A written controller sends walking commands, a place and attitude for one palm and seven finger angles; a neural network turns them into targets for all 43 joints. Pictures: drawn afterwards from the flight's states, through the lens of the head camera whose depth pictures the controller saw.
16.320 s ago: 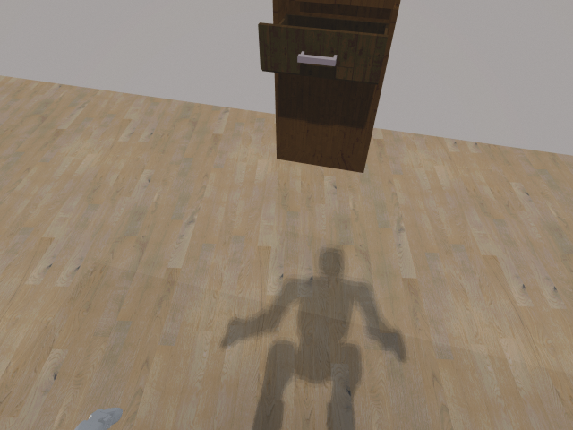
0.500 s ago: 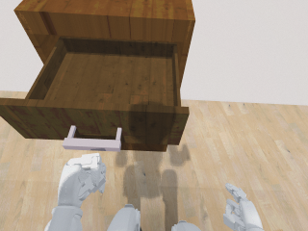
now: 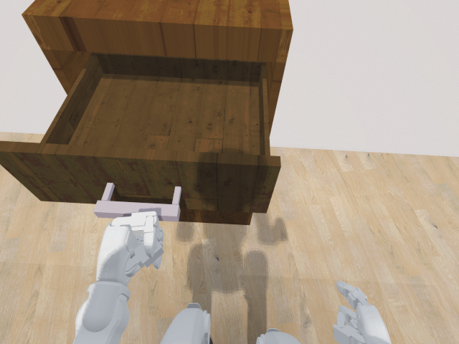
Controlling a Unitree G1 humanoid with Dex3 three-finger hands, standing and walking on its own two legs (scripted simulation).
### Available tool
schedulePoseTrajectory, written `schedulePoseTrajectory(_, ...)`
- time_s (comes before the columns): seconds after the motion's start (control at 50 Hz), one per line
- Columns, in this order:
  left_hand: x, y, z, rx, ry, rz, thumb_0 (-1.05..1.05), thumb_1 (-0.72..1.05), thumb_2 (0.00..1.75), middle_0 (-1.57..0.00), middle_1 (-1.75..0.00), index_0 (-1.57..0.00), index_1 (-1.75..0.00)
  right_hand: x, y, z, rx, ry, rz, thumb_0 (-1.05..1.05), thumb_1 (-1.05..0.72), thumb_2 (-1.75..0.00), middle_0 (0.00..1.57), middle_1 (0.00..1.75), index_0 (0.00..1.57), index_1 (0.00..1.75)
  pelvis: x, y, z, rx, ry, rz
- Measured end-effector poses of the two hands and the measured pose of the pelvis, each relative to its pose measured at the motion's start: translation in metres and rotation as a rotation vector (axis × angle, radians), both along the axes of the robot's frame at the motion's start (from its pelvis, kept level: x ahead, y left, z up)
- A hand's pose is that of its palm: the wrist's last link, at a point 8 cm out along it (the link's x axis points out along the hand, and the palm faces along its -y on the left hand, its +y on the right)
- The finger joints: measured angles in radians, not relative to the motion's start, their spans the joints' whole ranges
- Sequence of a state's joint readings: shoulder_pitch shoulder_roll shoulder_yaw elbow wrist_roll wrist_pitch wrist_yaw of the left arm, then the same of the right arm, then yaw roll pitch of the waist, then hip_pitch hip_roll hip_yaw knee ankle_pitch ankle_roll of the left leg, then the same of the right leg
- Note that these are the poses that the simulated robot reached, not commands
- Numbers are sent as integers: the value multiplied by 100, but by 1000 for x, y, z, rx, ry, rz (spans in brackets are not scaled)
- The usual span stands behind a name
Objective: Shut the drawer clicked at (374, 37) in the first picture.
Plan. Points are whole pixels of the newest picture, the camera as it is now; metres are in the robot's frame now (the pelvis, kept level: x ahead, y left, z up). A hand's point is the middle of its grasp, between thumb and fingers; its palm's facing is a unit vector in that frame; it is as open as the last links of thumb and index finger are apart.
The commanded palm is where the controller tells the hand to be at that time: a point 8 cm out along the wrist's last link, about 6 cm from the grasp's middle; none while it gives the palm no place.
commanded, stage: push the drawer shut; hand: left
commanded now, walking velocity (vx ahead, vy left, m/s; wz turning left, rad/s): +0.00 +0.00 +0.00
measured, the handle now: (141, 200) +0.34 +0.17 +0.05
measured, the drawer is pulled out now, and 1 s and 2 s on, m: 0.26 0.13 0.01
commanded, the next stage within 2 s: none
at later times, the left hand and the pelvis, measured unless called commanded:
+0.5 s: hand (165, 210) +0.33 +0.13 +0.05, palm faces -0.02 -1.00 -0.03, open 3.0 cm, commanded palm +0.32 +0.18 +0.05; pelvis -0.01 -0.01 +0.00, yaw +0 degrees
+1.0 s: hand (174, 175) +0.40 +0.12 +0.04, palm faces +0.00 -1.00 -0.04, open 3.0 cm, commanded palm +0.38 +0.17 +0.05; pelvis -0.01 +0.00 +0.00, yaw -1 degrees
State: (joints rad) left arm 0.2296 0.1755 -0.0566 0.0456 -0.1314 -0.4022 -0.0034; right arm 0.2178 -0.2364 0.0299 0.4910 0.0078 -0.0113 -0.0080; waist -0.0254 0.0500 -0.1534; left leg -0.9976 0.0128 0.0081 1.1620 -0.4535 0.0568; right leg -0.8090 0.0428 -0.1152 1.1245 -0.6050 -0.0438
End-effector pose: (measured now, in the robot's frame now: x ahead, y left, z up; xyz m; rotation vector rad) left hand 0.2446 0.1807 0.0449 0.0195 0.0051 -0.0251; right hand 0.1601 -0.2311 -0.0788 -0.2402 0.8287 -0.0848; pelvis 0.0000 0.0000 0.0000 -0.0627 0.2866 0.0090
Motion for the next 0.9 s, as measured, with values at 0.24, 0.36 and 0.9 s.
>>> schedulePoseTrajectory(0.24, 30, 1, -1, 12, -17, -5, -5, 84, 96, -140, -160, -140, -160, -19, -14, -4, -22, 28, -27, 2, -90, -90, 20, 30, 20, 30, -11, -6, 0, -2, -9, 3)
schedulePoseTrajectory(0.36, 47, 1, 2, 14, -12, -2, -2, 84, 95, -140, -160, -140, -160, -32, -18, -4, -19, 47, -50, 2, -90, -90, 20, 30, 20, 30, -14, -7, 3, 2, -13, -3)
schedulePoseTrajectory(0.9, 120, -4, 0, 20, -21, 18, -3, 86, 96, -140, -160, -140, -160, -74, -20, -18, -23, 207, -106, 1, -90, -90, 20, 30, 20, 30, -11, 1, 3, 4, 24, -16)
